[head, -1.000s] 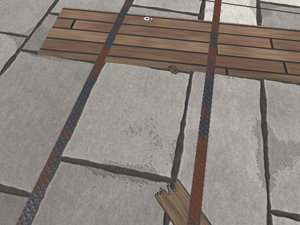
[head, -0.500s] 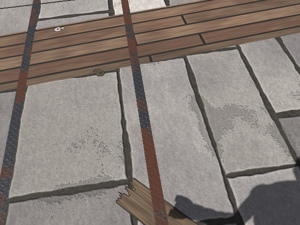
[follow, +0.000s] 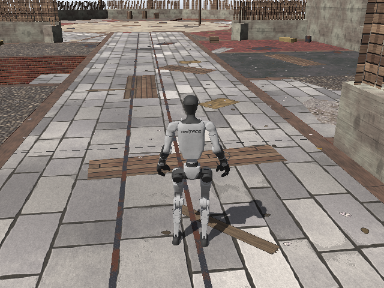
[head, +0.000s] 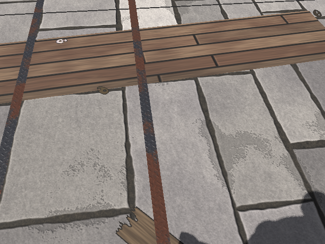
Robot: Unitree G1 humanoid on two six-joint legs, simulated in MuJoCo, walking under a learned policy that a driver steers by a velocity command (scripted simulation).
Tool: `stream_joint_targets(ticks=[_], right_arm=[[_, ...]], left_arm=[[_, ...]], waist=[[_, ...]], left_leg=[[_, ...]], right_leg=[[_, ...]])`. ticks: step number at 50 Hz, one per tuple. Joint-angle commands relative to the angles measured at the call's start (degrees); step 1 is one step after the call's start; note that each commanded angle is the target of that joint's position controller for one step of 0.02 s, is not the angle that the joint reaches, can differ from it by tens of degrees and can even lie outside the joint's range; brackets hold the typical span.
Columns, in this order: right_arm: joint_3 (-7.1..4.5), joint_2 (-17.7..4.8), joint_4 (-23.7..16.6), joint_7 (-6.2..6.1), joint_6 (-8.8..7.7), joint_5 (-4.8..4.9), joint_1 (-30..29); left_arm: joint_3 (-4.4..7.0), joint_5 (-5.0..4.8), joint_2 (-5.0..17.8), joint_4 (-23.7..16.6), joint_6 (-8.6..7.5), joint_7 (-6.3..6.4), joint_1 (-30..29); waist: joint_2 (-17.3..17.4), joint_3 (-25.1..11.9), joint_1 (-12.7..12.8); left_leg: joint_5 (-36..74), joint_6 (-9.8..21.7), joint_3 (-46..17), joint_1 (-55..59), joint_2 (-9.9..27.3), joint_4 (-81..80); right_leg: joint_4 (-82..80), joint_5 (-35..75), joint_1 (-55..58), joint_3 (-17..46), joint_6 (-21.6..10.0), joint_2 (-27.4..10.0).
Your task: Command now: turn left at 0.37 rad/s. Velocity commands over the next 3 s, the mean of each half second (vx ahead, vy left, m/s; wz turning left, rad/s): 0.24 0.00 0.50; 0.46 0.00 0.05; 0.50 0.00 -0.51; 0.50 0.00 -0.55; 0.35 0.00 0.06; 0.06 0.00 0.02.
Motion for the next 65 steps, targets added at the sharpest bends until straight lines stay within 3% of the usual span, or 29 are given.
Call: stream_joint_targets(ticks=[1, 3, 4, 5, 6, 8, 14, 18, 20, 21, 22, 23, 24, 26, 29, 33, 40, 43, 44, 45, 46, 47, 48, 49, 50, 51, 55, 59, 65], right_arm=[[-2.48, -9.2, -5.9, -0.74, -0.35, 0.42, -3.4], [-2.09, -7.3, -7.6, -0.86, 0.19, 0.64, -4.0], [-1.87, -6.2, -7.9, -0.71, 0.51, 0.59, -2.6], [-2.31, -7.6, -8.8, -0.46, 0.63, 0.37, -4.3], [-2.93, -8.6, -9.2, -0.06, 0.69, 0.85, -4.9], [-2.44, -6.8, -9.4, 0.63, 0.78, 1.18, -5.8], [-0.61, -3.3, -11.9, 2.94, -0.61, 1.10, -8.8], [-1.43, -5.4, -11.0, 3.15, -0.23, 1.09, -3.8], [-4.31, -10.2, -7.4, 2.26, 0.25, 1.49, 8.6], [-6.33, -18.0, -6.5, 1.22, 0.10, 1.33, 16.7], [-5.66, -19.3, -8.8, 1.83, -1.70, 0.91, 15.1], [-4.26, -14.4, -8.8, 2.25, -3.02, 0.75, 13.1], [-3.16, -10.9, -8.8, 2.30, -3.71, 0.54, 11.1], [-2.14, -8.3, -9.9, 1.96, -3.73, 0.07, 5.3], [-2.22, -9.2, -9.8, 0.81, -4.05, -0.37, 4.0], [-2.14, -9.3, -6.6, -0.16, -4.35, 0.22, 7.6], [-2.49, -10.2, -1.5, -0.01, -4.17, 0.38, 12.6], [-2.85, -11.7, -1.4, -0.68, -3.18, -0.22, 11.5], [-2.63, -11.6, -1.8, -0.95, -2.57, -0.43, 10.5], [-2.03, -10.8, -2.9, -1.36, -2.56, -1.16, 10.6], [-0.15, -4.7, -4.6, -0.49, -3.69, -1.53, 17.5], [0.08, -6.6, -4.3, 0.18, -5.36, -1.07, 14.6], [-0.65, -9.3, -6.6, 1.03, -6.63, 1.36, 7.7], [-0.24, -9.2, -7.8, 1.15, -7.58, 1.42, 3.8], [-0.36, -8.8, -8.2, 0.97, -8.04, 0.08, 1.7], [-0.64, -8.7, -8.3, 0.80, -7.83, -0.73, 2.4], [0.18, -6.0, -8.4, 0.37, -6.10, -1.77, 3.8], [1.31, -3.3, -10.5, 0.54, -6.54, -1.54, -6.0], [-0.67, -7.1, -11.2, 1.35, -7.53, 0.29, -8.2]], left_arm=[[2.82, -0.23, 6.3, -3.5, -0.51, 0.09, 2.1], [3.82, -0.17, 8.8, -3.0, -0.53, -0.09, 4.3], [4.20, 0.01, 10.3, -3.1, -0.72, -0.11, 4.8], [3.94, 0.22, 9.9, -3.6, -1.43, 0.05, 6.0], [3.61, 0.05, 9.3, -3.8, -2.25, 0.24, 6.1], [3.65, -1.33, 9.7, -3.9, -3.36, 0.53, 3.6], [4.66, -1.59, 12.6, -2.5, -4.21, -0.68, 6.3], [5.12, -3.06, 14.0, -1.7, -4.03, -2.25, 5.6], [3.68, -2.12, 10.1, -1.5, -4.40, -2.43, 6.2], [2.10, 0.02, 5.3, -5.3, -4.97, -2.28, 3.0], [1.89, -0.79, 5.7, -8.4, -6.63, -2.00, -0.2], [2.72, -3.10, 9.6, -8.8, -7.78, -2.56, -1.6], [2.83, -3.32, 10.5, -8.2, -8.47, -2.95, -0.7], [3.23, -0.56, 10.7, -6.3, -8.70, -2.85, 1.0], [2.72, 0.16, 8.5, -5.1, -7.74, -3.27, 1.0], [0.67, -0.80, 4.4, -5.5, -7.38, -3.85, -5.8], [0.24, -2.15, 5.2, -8.0, -7.84, -6.05, -13.3], [1.67, -1.85, 7.9, -6.7, -7.48, -6.02, -6.5], [2.85, -1.81, 9.7, -4.9, -7.17, -5.58, 1.0], [3.75, -1.85, 12.1, -3.7, -6.70, -4.93, 9.8], [5.21, -1.64, 17.7, -3.2, -6.53, -4.72, 15.7], [4.06, -2.73, 12.7, -2.5, -6.44, -4.68, 16.8], [3.50, -2.52, 11.1, -3.1, -6.12, -4.12, 13.3], [3.26, -2.10, 10.5, -4.0, -5.89, -3.76, 9.9], [2.88, -1.72, 9.5, -4.5, -5.74, -3.60, 7.2], [2.43, -1.05, 8.5, -5.2, -5.86, -3.36, 5.7], [2.72, -1.62, 9.2, -5.2, -5.88, -2.32, 4.6], [3.41, -2.41, 11.0, -3.8, -5.26, -1.40, 7.8], [3.63, -2.72, 10.7, -2.6, -3.77, -0.89, 11.6]], waist=[[6.8, -5.0, 1.7], [-3.3, -4.6, 1.8], [-10.6, -5.5, 1.8], [-10.2, -5.1, 3.3], [-5.0, -3.9, 3.0], [-4.1, -0.1, 2.4], [-5.3, -1.1, 4.7], [-5.5, -1.3, 1.2], [-0.6, -6.5, -4.8], [15.6, -8.1, -7.3], [15.3, -11.1, -6.8], [10.6, -7.2, -6.5], [9.9, -4.1, -4.5], [6.1, -1.0, -0.7], [4.7, -1.7, 0.8], [5.5, -0.4, -2.2], [5.2, 3.3, -4.5], [7.2, -3.5, -0.6], [6.5, -8.4, 3.7], [4.2, -14.5, 7.5], [-10.6, -23.1, 4.4], [-9.3, -26.4, 6.6], [-6.7, -16.8, 7.1], [-1.2, -10.8, 5.8], [2.3, -5.9, 3.7], [1.2, -4.3, 1.4], [-2.0, -2.1, -1.2], [-2.5, -1.3, 2.8], [-5.4, -3.0, 2.5]], left_leg=[[11.6, 6.6, -11.5, -3.1, 6.4, -5.8], [5.4, 2.5, -3.6, -10.2, 0.3, 4.7], [-8.6, 0.8, 2.1, -14.6, -2.2, 13.3], [-17.6, 0.2, 1.5, -20.4, 0.9, 25.6], [-16.3, 0.5, -0.7, -23.8, 2.9, 31.8], [-10.0, 0.4, -1.0, -27.7, 5.5, 29.6], [-4.4, 0.3, 6.9, -13.8, 4.6, 11.5], [-0.4, 3.1, 11.7, -1.1, 1.3, 0.3], [-1.1, 6.8, 10.5, 17.7, -1.8, -2.6], [-4.5, 14.3, -15.9, 29.8, 12.7, -10.3], [-18.0, 23.5, -42.3, 31.7, 20.8, -21.1], [-19.1, 23.1, -38.2, 29.8, 21.6, -22.6], [-14.9, 21.0, -31.4, 25.7, 19.3, -21.5], [-1.5, 17.3, -20.6, 16.5, 14.0, -20.9], [13.6, 16.6, -13.1, 12.1, 10.9, -22.3], [18.7, 13.0, -4.1, 9.8, 7.6, -22.6], [21.8, 11.6, -2.0, 20.4, 13.2, -21.7], [52.4, 9.5, 1.6, 25.1, 12.5, -10.4], [60.5, 7.9, 4.3, 23.5, 10.5, 0.1], [51.2, 6.0, 5.2, 12.0, 9.4, 14.3], [12.2, 0.6, 5.6, -13.4, -1.3, 40.5], [-14.1, 0.7, -2.3, -21.6, -4.5, 46.6], [-10.8, 1.5, -3.8, -26.9, -0.9, 47.7], [-6.8, 2.3, -2.7, -26.4, 1.7, 43.8], [-4.6, 2.2, -1.8, -24.6, 3.3, 38.6], [-2.9, 1.8, -1.8, -20.8, 4.7, 35.1], [-0.3, -1.8, 1.1, -16.6, 5.4, 24.5], [17.3, -3.4, 2.6, -10.3, 2.1, 5.8], [14.6, -1.3, -0.6, -4.8, 0.5, -4.6]], right_leg=[[-2.5, 3.4, 4.3, 2.2, -1.7, -2.6], [-9.8, 7.8, 8.0, 10.3, -6.3, -10.9], [-14.8, 7.6, 10.5, 18.8, -11.6, -19.8], [-17.8, 4.8, 11.6, 25.2, -16.0, -26.3], [-19.3, -2.8, 11.6, 26.1, -16.7, -26.9], [-21.8, -11.1, 12.3, 19.7, -12.7, -23.0], [-22.4, -0.5, 9.5, 1.5, -8.7, -17.5], [-16.7, -1.8, 4.8, -2.7, -6.9, -18.7], [2.4, 8.8, -3.9, -9.7, -2.9, -14.5], [27.9, -6.5, -22.9, -13.4, 2.9, -7.4], [40.3, -16.7, -37.2, 0.1, 4.0, -0.8], [43.0, -12.8, -41.4, 4.4, 2.5, -4.5], [40.4, -7.6, -40.1, 4.3, 1.1, -6.6], [31.5, 0.5, -32.8, 4.5, 1.2, -9.0], [24.6, 8.4, -27.3, 2.4, 3.5, -7.1], [6.8, 22.2, -21.6, 0.2, 4.5, -5.1], [-3.2, 21.6, -23.5, -0.2, -1.3, -4.2], [-2.1, 13.6, -13.0, -3.7, -4.7, 0.9], [-3.5, 14.5, -2.7, -5.3, -6.5, 3.0], [-1.4, 16.5, 14.5, 2.6, -9.4, -2.4], [-3.3, 5.6, 37.6, 34.0, -21.3, -18.4], [-12.9, -2.3, 41.5, 48.0, -21.6, -20.6], [-15.0, -5.2, 34.8, 40.3, -18.5, -19.4], [-16.3, -2.2, 25.4, 34.2, -16.7, -17.4], [-17.7, 3.7, 16.6, 29.8, -16.0, -15.2], [-19.1, 8.9, 10.8, 26.5, -15.7, -13.3], [-21.5, 19.0, -0.7, 18.8, -16.4, -9.9], [-20.0, 15.5, -5.7, 13.9, -12.2, -5.5], [-11.1, 8.1, 3.8, 23.3, -8.7, -9.2]])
